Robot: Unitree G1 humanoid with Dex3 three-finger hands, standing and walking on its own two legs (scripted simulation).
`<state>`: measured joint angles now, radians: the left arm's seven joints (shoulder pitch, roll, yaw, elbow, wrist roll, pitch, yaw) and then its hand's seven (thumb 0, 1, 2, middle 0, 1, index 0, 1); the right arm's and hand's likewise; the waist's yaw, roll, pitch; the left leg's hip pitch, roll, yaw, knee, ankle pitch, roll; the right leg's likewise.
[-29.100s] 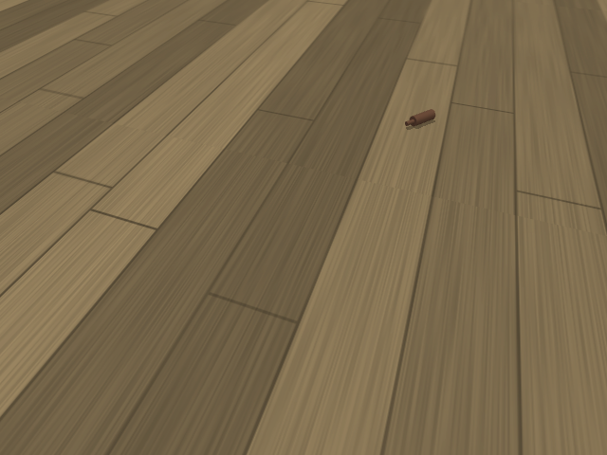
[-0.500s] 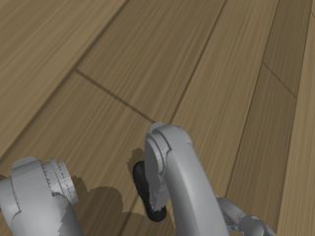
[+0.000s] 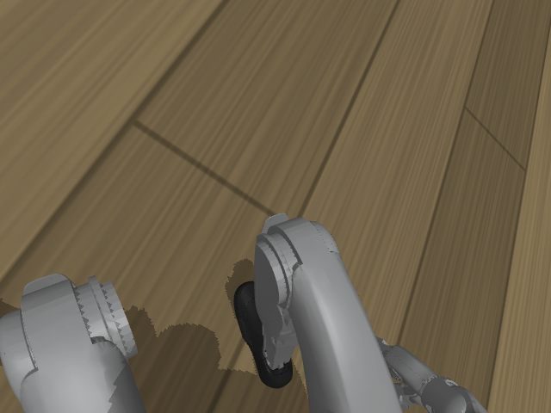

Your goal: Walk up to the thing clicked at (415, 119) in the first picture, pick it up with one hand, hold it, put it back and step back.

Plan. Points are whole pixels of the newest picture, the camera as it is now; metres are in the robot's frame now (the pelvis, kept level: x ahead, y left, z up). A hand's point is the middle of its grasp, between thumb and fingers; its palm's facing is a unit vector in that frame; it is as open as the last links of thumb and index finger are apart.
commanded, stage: settle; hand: left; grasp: from above
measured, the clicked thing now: out of the picture +0.41 +0.39 -0.26
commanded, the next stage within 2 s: lift in 1.00 s
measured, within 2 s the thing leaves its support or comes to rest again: leaves its support in 0.32 s
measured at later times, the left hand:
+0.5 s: hand out of the picture +0.41 +0.37 -0.21, palm faces -0.41 -0.15 -0.90, open 8.8 cm
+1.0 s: hand out of the picture +0.40 +0.37 -0.12, palm faces -0.46 -0.11 -0.88, open 8.8 cm
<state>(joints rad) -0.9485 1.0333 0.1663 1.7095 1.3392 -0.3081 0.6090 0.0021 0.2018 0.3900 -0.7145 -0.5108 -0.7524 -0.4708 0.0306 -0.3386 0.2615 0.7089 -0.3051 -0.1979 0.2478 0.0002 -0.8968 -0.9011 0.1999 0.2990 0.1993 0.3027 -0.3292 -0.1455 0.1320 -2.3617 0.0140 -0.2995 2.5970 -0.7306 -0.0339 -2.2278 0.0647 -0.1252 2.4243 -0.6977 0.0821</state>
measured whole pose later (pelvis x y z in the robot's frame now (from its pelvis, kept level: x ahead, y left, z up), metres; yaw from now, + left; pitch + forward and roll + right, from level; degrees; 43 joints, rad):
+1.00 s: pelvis -0.01 -0.01 +0.04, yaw +5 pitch +31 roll -11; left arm -0.90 0.85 0.10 1.35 1.26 -0.30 0.28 0.00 0.13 0.38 -0.81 -0.46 -0.85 -0.42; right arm 0.12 -0.31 0.10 0.69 -0.14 -0.02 0.18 0.00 -0.92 -0.91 0.20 0.30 0.20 0.30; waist -0.22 -0.02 -0.03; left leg -2.33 0.01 -0.20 2.43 -0.66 -0.02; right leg -2.21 0.02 -0.07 2.32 -0.67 0.06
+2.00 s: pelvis -0.01 -0.01 +0.25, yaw +11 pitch +27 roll -5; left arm -0.40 0.60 -0.03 0.61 0.99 -0.10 0.00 0.00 0.16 0.38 -0.77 -0.48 -0.80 -0.45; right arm 0.12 -0.25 -0.02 0.65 0.01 0.06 0.01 0.01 -0.91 -0.90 0.20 0.30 0.20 0.30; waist -0.08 0.04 -0.16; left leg -1.63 0.04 -0.08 1.74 -0.59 -0.01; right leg -1.56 -0.01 -0.03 1.68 -0.60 0.05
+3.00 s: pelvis +0.06 +0.00 +0.45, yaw +12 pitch +8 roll +0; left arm -0.30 0.41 -0.19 0.78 1.01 -0.04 0.07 0.00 0.14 0.44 -0.76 -0.50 -0.79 -0.48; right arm 0.24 -0.25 -0.05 0.73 0.04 0.02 -0.05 0.01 -0.91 -0.90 0.20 0.30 0.20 0.30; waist -0.04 0.03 -0.07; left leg -0.55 0.05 0.02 0.76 -0.35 -0.02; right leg -0.53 -0.02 0.02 0.75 -0.35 0.03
